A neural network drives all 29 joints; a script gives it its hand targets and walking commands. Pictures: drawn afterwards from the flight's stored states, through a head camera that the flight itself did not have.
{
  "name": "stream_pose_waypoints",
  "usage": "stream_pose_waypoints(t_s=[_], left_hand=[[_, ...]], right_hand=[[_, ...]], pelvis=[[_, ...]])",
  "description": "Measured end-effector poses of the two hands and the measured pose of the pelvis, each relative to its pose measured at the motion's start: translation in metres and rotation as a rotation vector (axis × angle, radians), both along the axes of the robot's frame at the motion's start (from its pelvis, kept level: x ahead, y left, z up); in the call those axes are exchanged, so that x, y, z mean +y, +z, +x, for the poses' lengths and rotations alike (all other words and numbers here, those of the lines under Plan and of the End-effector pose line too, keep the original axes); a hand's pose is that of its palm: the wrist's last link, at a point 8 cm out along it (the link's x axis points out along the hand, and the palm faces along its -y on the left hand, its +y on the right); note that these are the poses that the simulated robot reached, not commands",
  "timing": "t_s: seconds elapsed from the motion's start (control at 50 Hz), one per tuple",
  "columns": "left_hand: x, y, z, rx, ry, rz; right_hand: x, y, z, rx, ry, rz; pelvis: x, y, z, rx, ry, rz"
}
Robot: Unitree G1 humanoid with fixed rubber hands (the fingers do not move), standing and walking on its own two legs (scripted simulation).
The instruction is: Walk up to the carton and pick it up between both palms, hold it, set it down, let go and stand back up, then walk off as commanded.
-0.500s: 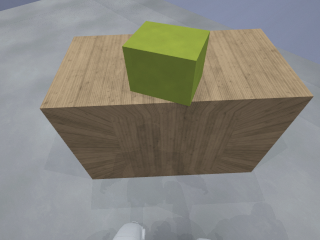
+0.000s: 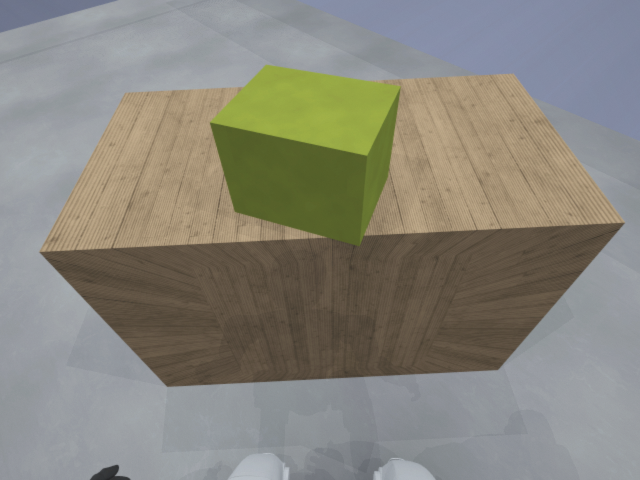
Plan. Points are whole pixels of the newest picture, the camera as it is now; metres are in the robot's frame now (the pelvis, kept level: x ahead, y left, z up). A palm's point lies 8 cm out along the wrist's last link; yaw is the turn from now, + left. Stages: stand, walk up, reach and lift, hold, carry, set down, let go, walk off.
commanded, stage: walk up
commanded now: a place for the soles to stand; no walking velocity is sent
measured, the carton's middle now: (311, 153) +0.62 +0.03 +0.05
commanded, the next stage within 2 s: none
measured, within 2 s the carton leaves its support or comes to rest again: neither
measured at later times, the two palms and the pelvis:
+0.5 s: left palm out of the picture +0.12 +0.31 -0.09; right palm out of the picture +0.08 -0.32 -0.10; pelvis +0.02 +0.00 +0.00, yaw +0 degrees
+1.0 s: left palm out of the picture +0.11 +0.34 -0.08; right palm out of the picture +0.11 -0.29 -0.10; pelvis +0.04 +0.02 +0.00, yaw +0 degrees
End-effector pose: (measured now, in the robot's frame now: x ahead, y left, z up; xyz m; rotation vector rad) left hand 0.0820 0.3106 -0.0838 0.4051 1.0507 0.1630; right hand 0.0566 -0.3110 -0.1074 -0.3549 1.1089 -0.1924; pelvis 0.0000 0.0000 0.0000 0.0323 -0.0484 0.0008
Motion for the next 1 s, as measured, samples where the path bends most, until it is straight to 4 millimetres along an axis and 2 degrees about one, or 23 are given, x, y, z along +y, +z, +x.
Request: stream_pose_waypoints(t_s=[0.14, 0.28, 0.4, 0.56, 0.7, 0.84, 0.94, 1.0], left_hand=[[0.003, -0.003, 0.01, 0.02, 0.009, -0.003], [-0.009, -0.002, 0.028, 0.002, 0.001, -0.007], [-0.007, -0.003, 0.032, -0.014, 0.008, -0.02], [-0.008, -0.004, 0.037, -0.03, 0.002, -0.022], [-0.001, -0.004, 0.038, -0.035, 0.003, -0.024], [-0.005, -0.003, 0.035, -0.035, 0.002, -0.016], [0.009, 0.003, 0.023, -0.003, 0.012, 0.0], [0.026, 0.003, 0.026, 0.011, 0.011, 0.014]], right_hand=[[0.004, -0.005, 0.004, 0.032, -0.005, 0.001], [-0.009, 0.0, 0.012, 0.042, -0.02, -0.018], [0.0, 0.0, 0.027, 0.008, -0.008, -0.017], [-0.008, 0.006, 0.023, 0.02, -0.019, -0.036], [-0.003, 0.007, 0.023, 0.017, -0.018, -0.043], [-0.009, 0.007, 0.026, 0.016, -0.018, -0.038], [0.005, 0.008, 0.043, -0.008, -0.001, -0.01], [0.018, 0.009, 0.055, -0.02, 0.015, 0.005]], pelvis=[[0.004, -0.001, 0.013, 0.015, 0.003, -0.008], [-0.006, 0.002, 0.021, 0.026, -0.003, 0.0], [0.002, 0.001, 0.023, 0.026, 0.002, -0.013], [-0.002, 0.002, 0.022, 0.023, 0.002, -0.007], [0.004, 0.002, 0.022, 0.023, 0.004, -0.013], [-0.003, 0.002, 0.023, 0.018, 0.004, -0.01], [0.007, 0.005, 0.032, 0.014, 0.006, -0.021], [0.017, 0.005, 0.039, 0.016, 0.007, -0.035]])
